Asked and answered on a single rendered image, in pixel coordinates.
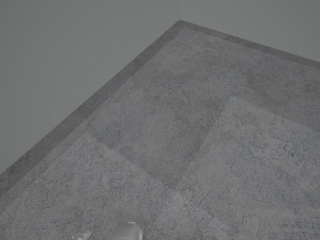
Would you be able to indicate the robot left hand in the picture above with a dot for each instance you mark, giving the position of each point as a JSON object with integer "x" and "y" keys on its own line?
{"x": 84, "y": 235}

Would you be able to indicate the robot left thigh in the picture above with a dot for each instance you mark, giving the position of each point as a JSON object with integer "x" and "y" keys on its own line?
{"x": 127, "y": 231}

